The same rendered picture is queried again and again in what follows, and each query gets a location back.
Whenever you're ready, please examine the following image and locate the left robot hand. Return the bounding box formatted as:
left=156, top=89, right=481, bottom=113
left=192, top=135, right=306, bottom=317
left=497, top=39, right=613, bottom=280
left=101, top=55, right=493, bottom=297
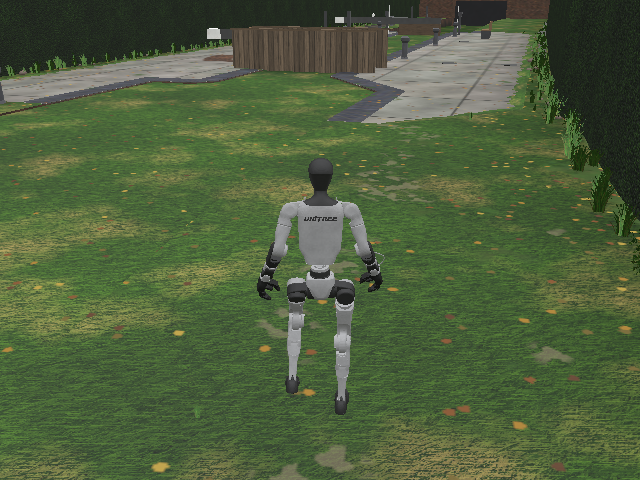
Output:
left=257, top=277, right=280, bottom=300

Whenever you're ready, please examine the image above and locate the left robot thigh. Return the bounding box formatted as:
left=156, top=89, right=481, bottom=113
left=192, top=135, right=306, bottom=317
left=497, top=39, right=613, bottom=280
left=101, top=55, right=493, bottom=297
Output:
left=287, top=277, right=307, bottom=330

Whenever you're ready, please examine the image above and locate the right robot forearm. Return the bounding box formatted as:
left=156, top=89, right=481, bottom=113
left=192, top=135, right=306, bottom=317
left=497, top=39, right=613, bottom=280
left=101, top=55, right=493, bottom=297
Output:
left=361, top=241, right=380, bottom=276

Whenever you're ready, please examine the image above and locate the right robot upper arm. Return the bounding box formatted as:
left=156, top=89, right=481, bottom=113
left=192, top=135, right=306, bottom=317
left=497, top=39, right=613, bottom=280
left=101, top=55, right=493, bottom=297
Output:
left=341, top=201, right=371, bottom=257

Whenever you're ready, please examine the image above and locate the left robot forearm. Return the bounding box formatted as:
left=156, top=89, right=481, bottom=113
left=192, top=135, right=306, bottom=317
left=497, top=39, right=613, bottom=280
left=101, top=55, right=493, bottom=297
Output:
left=260, top=242, right=281, bottom=282

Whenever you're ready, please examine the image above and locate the humanoid robot head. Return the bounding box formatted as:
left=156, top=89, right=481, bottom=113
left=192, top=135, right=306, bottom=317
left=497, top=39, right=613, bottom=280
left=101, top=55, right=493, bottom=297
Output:
left=303, top=158, right=338, bottom=206

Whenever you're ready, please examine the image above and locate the right robot hand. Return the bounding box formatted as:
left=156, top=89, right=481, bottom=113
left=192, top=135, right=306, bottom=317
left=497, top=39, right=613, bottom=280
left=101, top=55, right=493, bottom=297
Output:
left=359, top=272, right=383, bottom=292

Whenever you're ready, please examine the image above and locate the left robot upper arm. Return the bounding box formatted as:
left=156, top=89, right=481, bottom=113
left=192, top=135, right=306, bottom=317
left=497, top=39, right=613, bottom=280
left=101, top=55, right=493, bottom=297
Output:
left=272, top=201, right=300, bottom=258

